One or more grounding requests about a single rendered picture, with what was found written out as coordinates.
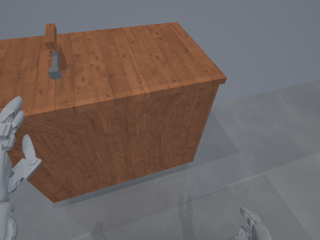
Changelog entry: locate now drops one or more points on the left robot forearm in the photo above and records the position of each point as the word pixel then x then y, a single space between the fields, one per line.
pixel 8 225

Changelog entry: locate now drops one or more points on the robot left hand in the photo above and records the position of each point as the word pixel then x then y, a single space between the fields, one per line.
pixel 11 119

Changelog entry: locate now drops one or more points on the counter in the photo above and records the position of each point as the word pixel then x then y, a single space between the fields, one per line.
pixel 131 101

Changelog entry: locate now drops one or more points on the tap lever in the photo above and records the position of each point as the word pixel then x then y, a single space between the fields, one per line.
pixel 54 71

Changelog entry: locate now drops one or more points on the robot right hand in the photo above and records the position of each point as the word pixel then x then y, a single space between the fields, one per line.
pixel 258 232

